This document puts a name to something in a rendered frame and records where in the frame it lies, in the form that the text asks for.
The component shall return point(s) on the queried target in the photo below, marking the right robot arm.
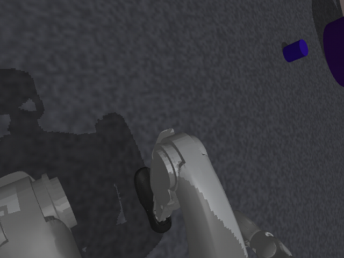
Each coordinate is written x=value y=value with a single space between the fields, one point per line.
x=265 y=245

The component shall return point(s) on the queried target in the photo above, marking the right robot hand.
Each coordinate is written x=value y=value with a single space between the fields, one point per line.
x=247 y=227

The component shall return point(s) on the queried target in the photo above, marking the right robot foot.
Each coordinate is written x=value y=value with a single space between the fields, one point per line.
x=145 y=195

